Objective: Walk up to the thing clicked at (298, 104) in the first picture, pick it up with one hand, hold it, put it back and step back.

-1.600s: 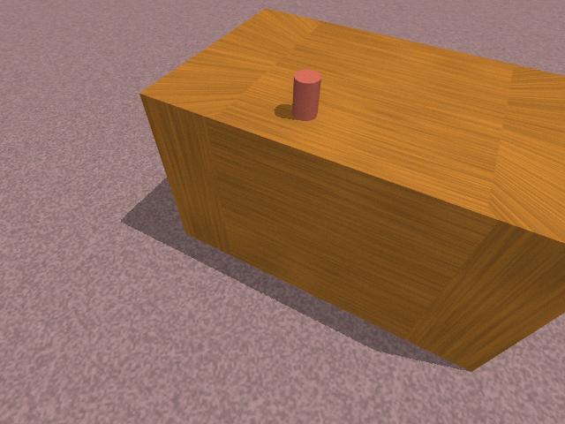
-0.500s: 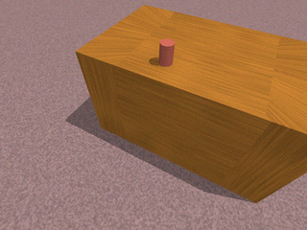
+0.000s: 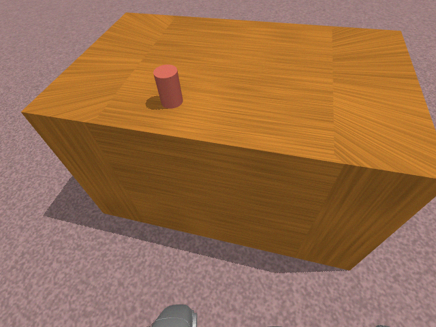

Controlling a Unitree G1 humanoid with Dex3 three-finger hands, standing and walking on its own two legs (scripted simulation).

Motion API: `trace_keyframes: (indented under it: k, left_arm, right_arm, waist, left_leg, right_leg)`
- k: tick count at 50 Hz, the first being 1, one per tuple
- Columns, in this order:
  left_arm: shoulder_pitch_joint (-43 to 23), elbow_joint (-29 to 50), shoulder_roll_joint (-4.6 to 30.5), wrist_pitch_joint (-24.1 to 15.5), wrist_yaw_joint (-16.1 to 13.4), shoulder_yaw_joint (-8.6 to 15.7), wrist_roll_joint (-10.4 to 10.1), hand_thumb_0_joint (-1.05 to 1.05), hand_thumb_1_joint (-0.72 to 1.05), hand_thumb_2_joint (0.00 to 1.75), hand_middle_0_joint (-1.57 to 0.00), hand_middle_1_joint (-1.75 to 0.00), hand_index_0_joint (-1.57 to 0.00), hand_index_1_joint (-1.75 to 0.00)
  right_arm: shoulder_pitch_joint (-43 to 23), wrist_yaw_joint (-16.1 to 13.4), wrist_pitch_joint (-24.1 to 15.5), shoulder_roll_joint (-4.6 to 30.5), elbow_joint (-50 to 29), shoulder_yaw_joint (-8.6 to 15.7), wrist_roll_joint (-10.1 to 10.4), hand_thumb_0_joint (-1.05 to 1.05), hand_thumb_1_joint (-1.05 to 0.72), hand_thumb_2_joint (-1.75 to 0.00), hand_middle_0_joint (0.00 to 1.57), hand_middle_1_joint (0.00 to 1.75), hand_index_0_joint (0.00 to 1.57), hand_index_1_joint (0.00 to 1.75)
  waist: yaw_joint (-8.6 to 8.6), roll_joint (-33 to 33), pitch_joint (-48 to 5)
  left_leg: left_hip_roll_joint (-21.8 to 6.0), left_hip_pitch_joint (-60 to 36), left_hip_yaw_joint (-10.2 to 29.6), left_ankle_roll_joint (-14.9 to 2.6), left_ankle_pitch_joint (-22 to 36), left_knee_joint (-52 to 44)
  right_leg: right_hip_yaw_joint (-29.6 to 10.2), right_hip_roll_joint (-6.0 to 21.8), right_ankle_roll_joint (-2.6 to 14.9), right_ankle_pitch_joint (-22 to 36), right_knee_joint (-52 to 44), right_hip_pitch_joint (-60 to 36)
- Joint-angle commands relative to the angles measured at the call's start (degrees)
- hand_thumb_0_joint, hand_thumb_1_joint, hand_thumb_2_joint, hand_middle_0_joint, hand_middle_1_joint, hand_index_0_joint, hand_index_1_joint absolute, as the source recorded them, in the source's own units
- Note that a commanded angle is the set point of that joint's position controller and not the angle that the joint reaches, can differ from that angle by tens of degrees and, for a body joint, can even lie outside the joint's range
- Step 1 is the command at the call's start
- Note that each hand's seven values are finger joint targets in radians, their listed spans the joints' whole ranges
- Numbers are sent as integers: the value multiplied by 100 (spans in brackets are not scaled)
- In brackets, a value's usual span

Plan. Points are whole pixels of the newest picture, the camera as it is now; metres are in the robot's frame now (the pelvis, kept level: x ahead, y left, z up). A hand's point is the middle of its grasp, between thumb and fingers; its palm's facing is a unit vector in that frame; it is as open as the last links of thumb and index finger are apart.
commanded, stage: walk up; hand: left
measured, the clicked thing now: (168, 87) +0.75 +0.17 -0.01
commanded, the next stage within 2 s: none
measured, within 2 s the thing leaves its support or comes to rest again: neither
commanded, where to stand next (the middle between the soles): +0.25 +0.08 m, yaw -14 degrees
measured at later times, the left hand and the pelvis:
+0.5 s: hand (68, 248) +0.30 +0.38 -0.14, palm faces -0.22 -0.88 -0.42, open 7.4 cm; pelvis +0.17 +0.11 +0.00, yaw -9 degrees
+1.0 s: hand (101, 218) +0.39 +0.33 -0.16, palm faces -0.30 -0.89 -0.35, open 7.4 cm; pelvis +0.19 +0.12 -0.02, yaw -16 degrees
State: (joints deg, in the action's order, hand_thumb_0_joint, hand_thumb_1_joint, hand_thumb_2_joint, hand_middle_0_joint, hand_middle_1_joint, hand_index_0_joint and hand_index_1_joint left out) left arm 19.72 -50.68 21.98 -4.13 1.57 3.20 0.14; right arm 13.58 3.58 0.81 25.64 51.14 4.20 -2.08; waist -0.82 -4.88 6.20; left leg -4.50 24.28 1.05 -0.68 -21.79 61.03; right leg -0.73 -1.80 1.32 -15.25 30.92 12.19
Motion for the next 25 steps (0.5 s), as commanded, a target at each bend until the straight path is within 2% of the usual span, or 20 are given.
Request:
trace_keyframes:
  k: [1, 3, 5, 7, 8, 9, 10, 11, 12, 13, 14, 15, 16, 17, 18, 19, 22, 24, 25]
  left_arm:
    - [253, 572, 1712, -179, -174, 498, -16, 0, 90, 90, -20, -30, -20, -30]
    - [314, 667, 1821, -191, -195, 540, 4, 0, 90, 90, -20, -30, -20, -30]
    - [459, 723, 1893, -213, -228, 563, 36, 0, 90, 90, -20, -30, -20, -30]
    - [462, 793, 1953, -239, -263, 572, 46, 0, 90, 90, -20, -30, -20, -30]
    - [374, 830, 2001, -242, -290, 566, 52, 0, 90, 90, -20, -30, -20, -30]
    - [334, 860, 1990, -226, -304, 542, 49, 0, 90, 90, -20, -30, -20, -30]
    - [110, 926, 2024, -209, -324, 509, 56, 0, 90, 90, -20, -30, -20, -30]
    - [46, 987, 1846, -187, -342, 433, 77, 0, 90, 90, -20, -30, -20, -30]
    - [173, 1010, 1463, -181, -370, 305, 83, 0, 90, 90, -20, -30, -20, -30]
    - [598, 1073, 898, -180, -391, 147, -15, 0, 90, 90, -20, -30, -20, -30]
    - [785, 917, 1351, -159, -486, 231, -23, 0, 90, 90, -20, -30, -20, -30]
    - [567, 815, 1612, -143, -481, 228, 4, 0, 90, 90, -20, -30, -20, -30]
    - [506, 721, 1678, -130, -422, 272, -57, 0, 90, 90, -20, -30, -20, -30]
    - [599, 616, 1583, -124, -361, 267, -76, 0, 90, 90, -20, -30, -20, -30]
    - [645, 526, 1528, -107, -295, 281, -66, 0, 90, 90, -20, -30, -20, -30]
    - [714, 497, 1414, -73, -248, 262, -46, 0, 90, 90, -20, -30, -20, -30]
    - [239, 669, 1090, 33, -187, 190, 20, 0, 90, 90, -20, -30, -20, -30]
    - [-8, 759, 1001, 111, -205, 183, -1, 0, 90, 90, -20, -30, -20, -30]
    - [-67, 804, 1017, 141, -209, 186, 3, 0, 90, 90, -20, -30, -20, -30]
  right_arm:
    - [134, 15, -99, 922, -664, 324, -47, 0, -90, -90, 20, 30, 20, 30]
    - [-94, 53, -103, 934, -846, 354, -95, 0, -90, -90, 20, 30, 20, 30]
    - [-318, 90, -145, 941, -1037, 382, -124, 0, -90, -90, 20, 30, 20, 30]
    - [-391, 117, -204, 907, -1172, 396, -111, 0, -90, -90, 20, 30, 20, 30]
    - [-276, 118, -217, 949, -1203, 438, -120, 0, -90, -90, 20, 30, 20, 30]
    - [-266, 118, -230, 935, -1214, 451, -104, 0, -90, -90, 20, 30, 20, 30]
    - [75, 117, -233, 968, -1194, 501, -110, 0, -90, -90, 20, 30, 20, 30]
    - [633, 107, -267, 1050, -1073, 558, -104, 0, -90, -90, 20, 30, 20, 30]
    - [1434, 70, -307, 1363, -895, 690, -147, 0, -90, -90, 20, 30, 20, 30]
    - [1578, -3, -346, 1800, -1004, 800, -177, 0, -90, -90, 20, 30, 20, 30]
    - [1135, -28, -325, 1973, -1121, 822, 91, 0, -90, -90, 20, 30, 20, 30]
    - [760, -39, -312, 1765, -1212, 773, 140, 0, -90, -90, 20, 30, 20, 30]
    - [543, -55, -317, 1443, -1284, 634, 141, 0, -90, -90, 20, 30, 20, 30]
    - [351, -94, -346, 1306, -1301, 553, 138, 0, -90, -90, 20, 30, 20, 30]
    - [355, -125, -390, 1247, -1237, 485, 155, 0, -90, -90, 20, 30, 20, 30]
    - [414, -162, -438, 1182, -1189, 425, 168, 0, -90, -90, 20, 30, 20, 30]
    - [752, -285, -510, 1105, -1073, 322, 130, 0, -90, -90, 20, 30, 20, 30]
    - [798, -346, -513, 1153, -1037, 294, 152, 0, -90, -90, 20, 30, 20, 30]
    - [759, -369, -490, 1174, -1068, 286, 163, 0, -90, -90, 20, 30, 20, 30]
  waist:
    - [7, 1059, -53]
    - [-55, 1094, 34]
    - [-135, 1077, -7]
    - [-110, 1150, -107]
    - [-20, 1210, -185]
    - [26, 1213, -149]
    - [320, 1226, -229]
    - [626, 897, -483]
    - [1059, -178, -886]
    - [984, -1773, -977]
    - [648, -1267, -1045]
    - [439, -378, -490]
    - [320, -8, -171]
    - [223, -178, -127]
    - [165, -376, -75]
    - [125, -296, -201]
    - [246, -159, -388]
    - [229, -257, -466]
    - [197, -248, -556]
  left_leg:
    - [-268, 684, 161, 169, 349, -598]
    - [-302, 737, 106, 216, 406, -901]
    - [-325, 727, 138, 196, 547, -1243]
    - [-277, 561, 102, 124, 565, -1582]
    - [-247, 301, -7, 96, 621, -1607]
    - [-140, 56, -183, 62, 405, -1797]
    - [-87, -567, -285, -25, 547, -2001]
    - [97, -1541, -386, -139, 593, -2463]
    - [40, -2413, 30, -323, 123, -3032]
    - [-1456, -3137, 2503, -766, -95, -3998]
    - [-2157, -2542, 3844, -1310, -352, -4674]
    - [-2056, -1587, 3356, -1282, -587, -4698]
    - [-1747, -1145, 2475, -1201, -410, -4559]
    - [-1454, -1124, 1911, -1139, -81, -4435]
    - [-1329, -955, 1490, -1117, 489, -4350]
    - [-1230, -1050, 1127, -1110, 1248, -4213]
    - [-1235, -1632, 448, -1134, 3744, -3693]
    - [-1433, -1644, 310, -1127, 4791, -3429]
    - [-1417, -1678, 182, -1022, 5148, -3270]
  right_leg:
    - [-1688, 1310, 1049, -136, -1438, 9]
    - [-1739, 1359, 1125, -523, -1415, 158]
    - [-1772, 1397, 1128, -224, -1152, 130]
    - [-1710, 1408, 1102, 447, -816, 45]
    - [-1685, 1439, 1059, 652, -650, 203]
    - [-1574, 1369, 1053, 914, -476, 383]
    - [-1501, 1380, 945, 1037, -202, 811]
    - [-1120, 1113, 734, 1253, 577, 1184]
    - [-572, 610, 448, 1410, 2341, 1512]
    - [-183, -367, 91, -952, 3922, 2917]
    - [-434, -171, 147, -1818, 4517, 2860]
    - [-602, 129, 154, -1431, 4701, 2646]
    - [-549, 266, 153, -1083, 4536, 2421]
    - [-492, 420, 154, -845, 4219, 2371]
    - [-418, 481, 119, -731, 3872, 2162]
    - [-381, 423, 78, -622, 3572, 1992]
    - [-397, 300, -17, -634, 2547, 1903]
    - [-290, 273, 45, -550, 2163, 1692]
    - [-159, 245, 91, -389, 1958, 1562]
